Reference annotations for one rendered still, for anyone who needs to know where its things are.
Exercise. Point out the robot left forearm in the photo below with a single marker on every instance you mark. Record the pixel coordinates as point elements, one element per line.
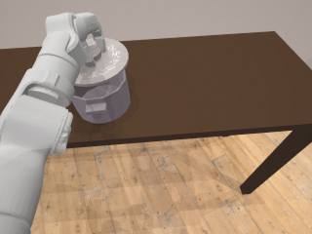
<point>57,66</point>

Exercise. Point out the pot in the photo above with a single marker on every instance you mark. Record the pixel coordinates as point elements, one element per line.
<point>103,103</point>

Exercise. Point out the lid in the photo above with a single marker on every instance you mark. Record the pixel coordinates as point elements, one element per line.
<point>110,65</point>

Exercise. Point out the knob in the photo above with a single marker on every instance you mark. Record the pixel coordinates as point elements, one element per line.
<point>95,52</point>

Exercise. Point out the robot left hand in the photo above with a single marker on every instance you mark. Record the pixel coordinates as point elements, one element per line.
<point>93,27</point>

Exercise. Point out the robot left upper arm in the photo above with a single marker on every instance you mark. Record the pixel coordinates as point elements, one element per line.
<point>34,130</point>

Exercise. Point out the table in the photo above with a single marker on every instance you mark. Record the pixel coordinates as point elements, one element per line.
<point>198,86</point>

